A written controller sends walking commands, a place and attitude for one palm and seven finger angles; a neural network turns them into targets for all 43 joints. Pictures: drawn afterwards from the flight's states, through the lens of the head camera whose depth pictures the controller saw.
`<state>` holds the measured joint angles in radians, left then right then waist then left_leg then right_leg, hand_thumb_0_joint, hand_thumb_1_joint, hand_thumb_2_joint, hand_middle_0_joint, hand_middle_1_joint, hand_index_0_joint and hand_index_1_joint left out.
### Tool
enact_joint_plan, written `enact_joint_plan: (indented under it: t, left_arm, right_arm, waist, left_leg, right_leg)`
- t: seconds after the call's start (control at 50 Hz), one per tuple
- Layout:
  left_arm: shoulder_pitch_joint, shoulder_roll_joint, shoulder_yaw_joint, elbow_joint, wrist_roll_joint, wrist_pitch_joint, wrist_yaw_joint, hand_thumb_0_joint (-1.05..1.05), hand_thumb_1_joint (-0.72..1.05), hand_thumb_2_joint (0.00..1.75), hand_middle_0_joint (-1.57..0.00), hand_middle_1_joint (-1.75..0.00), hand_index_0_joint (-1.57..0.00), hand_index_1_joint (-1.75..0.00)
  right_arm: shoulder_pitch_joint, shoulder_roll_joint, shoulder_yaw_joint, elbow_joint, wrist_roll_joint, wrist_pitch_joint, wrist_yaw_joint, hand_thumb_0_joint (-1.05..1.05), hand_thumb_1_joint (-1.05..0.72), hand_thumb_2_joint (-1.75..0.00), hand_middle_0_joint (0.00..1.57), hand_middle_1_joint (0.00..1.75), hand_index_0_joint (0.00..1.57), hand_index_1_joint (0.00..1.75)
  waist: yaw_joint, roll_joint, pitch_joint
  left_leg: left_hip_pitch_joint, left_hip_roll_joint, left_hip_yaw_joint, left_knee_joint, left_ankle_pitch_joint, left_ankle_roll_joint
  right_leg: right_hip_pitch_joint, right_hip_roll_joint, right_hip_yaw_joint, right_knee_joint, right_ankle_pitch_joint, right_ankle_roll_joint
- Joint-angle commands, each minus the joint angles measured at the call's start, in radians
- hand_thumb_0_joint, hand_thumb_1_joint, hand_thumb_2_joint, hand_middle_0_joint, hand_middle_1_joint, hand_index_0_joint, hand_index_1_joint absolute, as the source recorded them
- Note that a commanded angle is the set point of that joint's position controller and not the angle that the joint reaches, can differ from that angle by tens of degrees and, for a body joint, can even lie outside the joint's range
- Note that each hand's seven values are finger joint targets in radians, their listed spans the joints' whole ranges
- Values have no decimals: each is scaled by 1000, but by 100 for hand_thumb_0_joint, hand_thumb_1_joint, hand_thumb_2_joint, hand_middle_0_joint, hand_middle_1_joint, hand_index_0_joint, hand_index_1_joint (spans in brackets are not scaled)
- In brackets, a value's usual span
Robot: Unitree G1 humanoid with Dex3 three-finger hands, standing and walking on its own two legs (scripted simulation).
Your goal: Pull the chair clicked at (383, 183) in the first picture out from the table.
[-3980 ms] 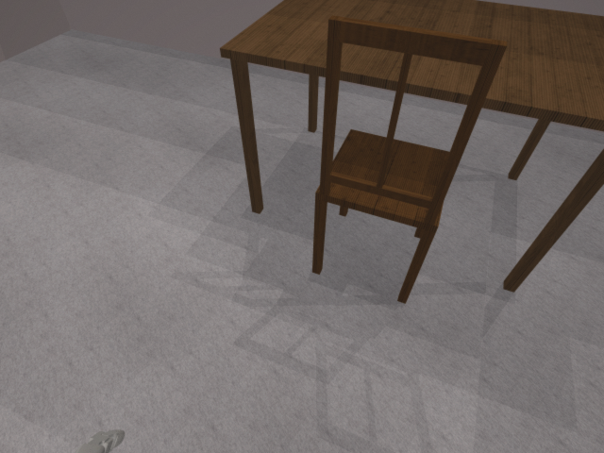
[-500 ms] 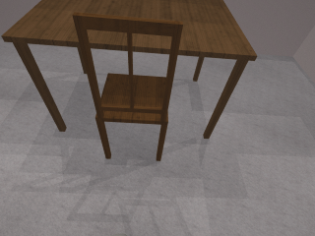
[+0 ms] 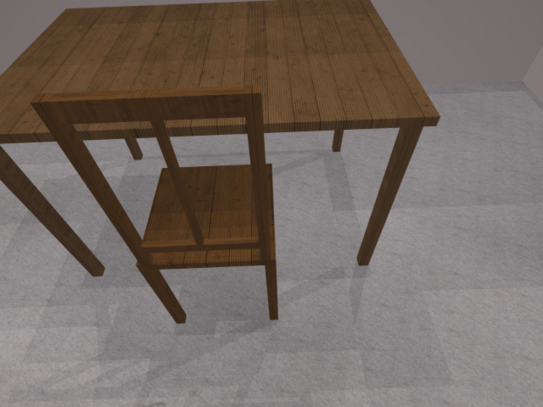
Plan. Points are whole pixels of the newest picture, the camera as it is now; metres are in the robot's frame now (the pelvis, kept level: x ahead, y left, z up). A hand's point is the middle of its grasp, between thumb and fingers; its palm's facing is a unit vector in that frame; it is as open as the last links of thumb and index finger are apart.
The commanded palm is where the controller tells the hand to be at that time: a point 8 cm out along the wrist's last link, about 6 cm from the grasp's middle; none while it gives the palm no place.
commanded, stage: come to a stop and stand still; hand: left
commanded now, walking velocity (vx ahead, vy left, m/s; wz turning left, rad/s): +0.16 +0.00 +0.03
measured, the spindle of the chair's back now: (182, 192) +0.53 +0.20 -0.04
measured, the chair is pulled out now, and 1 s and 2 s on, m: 0.00 0.00 0.00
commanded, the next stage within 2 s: look again from close up in 1.56 s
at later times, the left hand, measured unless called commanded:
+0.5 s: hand out of the picture +0.07 +0.22 -0.18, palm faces +0.07 -0.98 -0.18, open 7.3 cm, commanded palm none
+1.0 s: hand out of the picture -0.03 +0.18 -0.15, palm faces +0.04 -0.98 -0.20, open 7.4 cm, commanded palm none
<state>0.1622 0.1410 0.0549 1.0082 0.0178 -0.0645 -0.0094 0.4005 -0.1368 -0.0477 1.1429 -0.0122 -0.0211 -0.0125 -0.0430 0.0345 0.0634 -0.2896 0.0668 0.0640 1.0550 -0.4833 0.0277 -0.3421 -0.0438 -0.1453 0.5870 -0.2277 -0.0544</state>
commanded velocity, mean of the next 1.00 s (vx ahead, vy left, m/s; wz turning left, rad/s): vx -0.03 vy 0.01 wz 0.00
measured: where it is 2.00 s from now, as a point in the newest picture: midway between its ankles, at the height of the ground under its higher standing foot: outside the picture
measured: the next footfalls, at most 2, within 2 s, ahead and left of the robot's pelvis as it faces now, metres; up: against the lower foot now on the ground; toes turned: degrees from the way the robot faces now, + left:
left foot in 0.34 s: +0.15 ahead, +0.12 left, +0.00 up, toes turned +4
right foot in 0.84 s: -0.03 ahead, -0.09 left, +0.00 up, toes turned -4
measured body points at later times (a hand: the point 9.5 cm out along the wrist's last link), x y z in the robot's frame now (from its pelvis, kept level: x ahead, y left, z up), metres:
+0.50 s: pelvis +0.06 +0.04 +0.01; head +0.09 +0.08 +0.46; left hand +0.07 +0.28 -0.16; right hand +0.16 -0.18 -0.12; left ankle +0.11 +0.12 -0.73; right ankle +0.01 -0.10 -0.66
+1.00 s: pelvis +0.00 +0.01 +0.02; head -0.01 -0.01 +0.47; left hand -0.03 +0.23 -0.13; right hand -0.05 -0.23 -0.15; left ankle +0.02 +0.14 -0.68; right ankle -0.07 -0.09 -0.73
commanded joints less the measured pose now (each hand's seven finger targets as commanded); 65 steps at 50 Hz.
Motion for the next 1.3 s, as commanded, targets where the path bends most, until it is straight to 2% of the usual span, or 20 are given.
enact_joint_plan:
  t: [0.0, 0.12, 0.26, 0.3, 0.34, 0.36, 0.4, 0.52, 0.66, 0.76, 0.78, 0.82, 0.84, 0.86, 0.92, 1.0, 1.1, 1.14, 1.2, 1.28]
  left_arm:
    - [138, 115, 20, 5, -3, -3, 29, 0, 90, 90, -20, -30, -20, -30]
    - [143, 120, 1, 11, 5, 15, 47, 0, 90, 90, -20, -30, -20, -30]
    - [153, 181, 32, 6, 8, 59, 59, 0, 90, 90, -20, -30, -20, -30]
    - [132, 174, 30, -1, 4, 69, 59, 0, 90, 90, -20, -30, -20, -30]
    - [192, 87, 8, -19, -9, 80, 63, 0, 90, 90, -20, -30, -20, -30]
    - [198, 90, 3, -17, -8, 81, 68, 0, 90, 90, -20, -30, -20, -30]
    - [183, 112, 13, 0, -5, 101, 67, 0, 90, 90, -20, -30, -20, -30]
    - [200, 122, 25, 4, 2, 119, 51, 0, 90, 90, -20, -30, -20, -30]
    - [179, 98, 5, -1, 6, 123, 34, 0, 90, 90, -20, -30, -20, -30]
    - [358, 79, 0, 84, -4, 111, 31, 0, 90, 90, -20, -30, -20, -30]
    - [392, 100, 4, 97, 2, 108, 35, 0, 90, 90, -20, -30, -20, -30]
    - [301, 213, 18, 62, 14, 97, 45, 0, 90, 90, -20, -30, -20, -30]
    - [170, 217, 12, 15, 12, 95, 50, 0, 90, 90, -20, -30, -20, -30]
    - [76, 205, 13, -6, 6, 81, 50, 0, 90, 90, -20, -30, -20, -30]
    - [111, 131, -2, 14, -3, 42, 44, 0, 90, 90, -20, -30, -20, -30]
    - [276, 112, -4, 75, 3, 26, 44, 0, 90, 90, -20, -30, -20, -30]
    - [296, 110, -2, 106, 7, 27, 45, 0, 90, 90, -20, -30, -20, -30]
    - [260, 85, -7, 115, -6, 30, 47, 0, 90, 90, -20, -30, -20, -30]
    - [281, 21, -20, 117, -6, 45, 51, 0, 90, 90, -20, -30, -20, -30]
    - [267, 30, -21, 148, -9, 62, 54, 0, 90, 90, -20, -30, -20, -30]
  right_arm:
    - [-10, -39, -11, -78, -11, -16, 2, 0, -90, -90, 20, 30, 20, 30]
    - [-37, -6, 17, -77, 4, 28, -11, 0, -90, -90, 20, 30, 20, 30]
    - [-150, -87, -16, -157, 1, 54, -14, 0, -90, -90, 20, 30, 20, 30]
    - [-107, -99, -20, -148, 0, 48, -13, 0, -90, -90, 20, 30, 20, 30]
    - [-90, -204, -29, -167, -7, 32, -22, 0, -90, -90, 20, 30, 20, 30]
    - [-98, -218, -31, -171, -6, 37, -26, 0, -90, -90, 20, 30, 20, 30]
    - [-167, -192, -18, -187, -5, 29, -46, 0, -90, -90, 20, 30, 20, 30]
    - [-221, -174, -16, -207, -4, 26, -46, 0, -90, -90, 20, 30, 20, 30]
    - [-151, -189, -35, -159, -17, 39, -27, 0, -90, -90, 20, 30, 20, 30]
    - [-161, -189, -43, -134, -20, 52, -13, 0, -90, -90, 20, 30, 20, 30]
    - [-159, -158, -39, -129, -13, 55, -10, 0, -90, -90, 20, 30, 20, 30]
    - [-167, -55, -18, -145, -4, 64, -6, 0, -90, -90, 20, 30, 20, 30]
    - [-163, -100, -31, -149, -15, 70, -3, 0, -90, -90, 20, 30, 20, 30]
    - [-117, -106, -37, -122, -19, 72, 7, 0, -90, -90, 20, 30, 20, 30]
    - [-51, -91, -27, -89, -14, 50, 17, 0, -90, -90, 20, 30, 20, 30]
    - [-111, -86, -16, -107, -15, 27, 10, 0, -90, -90, 20, 30, 20, 30]
    - [-105, -43, 7, -95, -4, 6, -9, 0, -90, -90, 20, 30, 20, 30]
    - [-17, -42, 17, -49, -1, -11, -19, 0, -90, -90, 20, 30, 20, 30]
    - [30, -140, 2, -17, -3, -15, -37, 0, -90, -90, 20, 30, 20, 30]
    - [-46, -100, 19, -9, 3, -4, -52, 0, -90, -90, 20, 30, 20, 30]
  waist:
    - [34, -121, -45]
    - [28, -96, -66]
    - [49, -193, -57]
    - [22, -181, -67]
    - [40, 140, -138]
    - [33, 170, -141]
    - [47, 157, -114]
    - [54, 54, -134]
    - [9, 136, -107]
    - [75, 106, -76]
    - [85, 47, -53]
    - [60, -274, 72]
    - [31, -198, 122]
    - [-6, -165, 83]
    - [-6, -152, 135]
    - [70, -170, 132]
    - [77, -209, 30]
    - [39, -167, -32]
    - [45, 18, -105]
    - [53, 89, -21]
  left_leg:
    - [-237, 59, -50, 141, 140, -6]
    - [-90, 9, -4, -238, 153, -69]
    - [-43, -24, -23, -415, 182, -69]
    - [94, 3, -29, -577, 448, -55]
    - [232, 287, -277, -644, 1168, 100]
    - [198, 321, -255, -677, 1219, 174]
    - [79, 299, -254, -714, 1035, 191]
    - [122, 225, -182, -755, 665, 148]
    - [115, 203, -274, -914, 14, 106]
    - [-40, 91, -157, -947, -110, -8]
    - [-95, 39, -105, -877, -115, -48]
    - [-166, -85, 12, -448, 12, -78]
    - [-161, -62, -41, -273, 38, -65]
    - [-127, -53, -50, -163, 108, -58]
    - [-209, -20, -30, -118, 208, -55]
    - [-269, -4, -19, -223, 168, -56]
    - [-59, -27, 8, -511, 129, -51]
    - [145, -33, -11, -688, 363, -38]
    - [279, 154, -123, -602, 793, 54]
    - [221, 108, -94, -608, 939, 46]
  right_leg:
    - [154, -262, 254, -375, 185, -117]
    - [137, -233, 125, -277, 730, -116]
    - [176, -259, 193, -160, 690, -119]
    - [103, -204, 152, -86, 506, -53]
    - [-9, -14, 37, 118, -99, 70]
    - [-11, 22, 84, 303, -392, 69]
    - [-17, 21, 194, 475, -380, 69]
    - [-83, 36, 206, 558, -200, 101]
    - [39, 32, 123, 167, -278, 74]
    - [327, 91, 20, -232, -141, 33]
    - [370, 54, 57, -332, -147, 22]
    - [101, -278, 466, -600, -587, -98]
    - [-52, -346, 495, -623, -554, -139]
    - [-75, -299, 415, -596, -464, -122]
    - [52, -195, 254, -501, -208, -61]
    - [219, -227, 269, -437, -40, -90]
    - [265, -217, 238, -278, 373, -95]
    - [204, -125, 171, -168, 379, -24]
    - [111, -26, 103, -112, -9, 44]
    - [158, -39, 102, -143, 101, 49]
